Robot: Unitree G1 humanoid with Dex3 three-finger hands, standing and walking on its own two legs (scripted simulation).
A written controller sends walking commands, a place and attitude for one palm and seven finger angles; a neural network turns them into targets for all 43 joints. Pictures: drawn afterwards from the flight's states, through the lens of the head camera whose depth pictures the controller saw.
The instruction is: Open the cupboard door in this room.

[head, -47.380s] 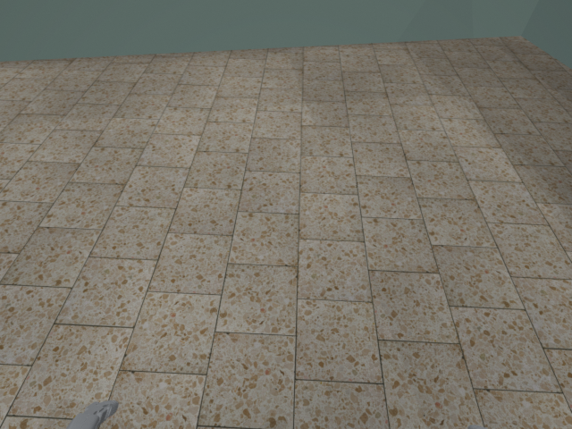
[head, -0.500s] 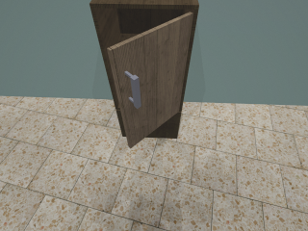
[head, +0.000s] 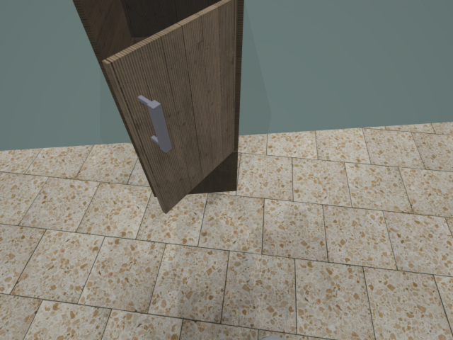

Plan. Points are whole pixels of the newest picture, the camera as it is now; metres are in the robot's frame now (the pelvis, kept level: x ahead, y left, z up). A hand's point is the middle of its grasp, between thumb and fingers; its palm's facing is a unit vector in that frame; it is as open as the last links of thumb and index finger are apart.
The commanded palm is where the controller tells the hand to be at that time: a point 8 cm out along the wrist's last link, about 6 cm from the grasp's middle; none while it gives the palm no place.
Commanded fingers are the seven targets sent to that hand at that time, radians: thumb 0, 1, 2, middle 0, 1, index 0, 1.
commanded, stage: walk to a spot facing it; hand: left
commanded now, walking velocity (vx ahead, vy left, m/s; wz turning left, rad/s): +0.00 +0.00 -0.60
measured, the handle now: (154, 124) +0.56 +0.22 +0.01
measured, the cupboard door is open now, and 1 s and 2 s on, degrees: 46 46 46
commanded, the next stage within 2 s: none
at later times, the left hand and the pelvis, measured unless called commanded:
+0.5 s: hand out of the picture +0.11 +0.19 -0.17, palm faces -0.19 -0.95 -0.24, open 7.3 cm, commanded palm none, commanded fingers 0.00 0.90 0.90 -0.20 -0.30 -0.20 -0.30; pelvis +0.01 +0.00 +0.00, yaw -17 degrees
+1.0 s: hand (189, 303) +0.21 +0.10 -0.17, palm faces -0.57 -0.78 -0.25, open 7.3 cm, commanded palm none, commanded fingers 0.00 0.90 0.90 -0.20 -0.30 -0.20 -0.30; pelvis +0.01 -0.02 +0.00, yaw -36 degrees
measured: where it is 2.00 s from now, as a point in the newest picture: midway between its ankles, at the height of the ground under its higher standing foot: outside the picture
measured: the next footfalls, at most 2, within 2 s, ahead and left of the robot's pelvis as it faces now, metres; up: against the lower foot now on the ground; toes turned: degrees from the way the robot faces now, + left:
left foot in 0.50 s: +0.08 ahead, +0.13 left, +0.00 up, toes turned -20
right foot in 0.78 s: +0.00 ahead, -0.16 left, +0.00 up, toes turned -29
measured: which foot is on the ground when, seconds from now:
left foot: down 0.00-0.06, up 0.08-0.48, down 0.50-0.78, up 0.80-1.00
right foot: down 0.00-0.48, up 0.50-0.76, down 0.78-1.00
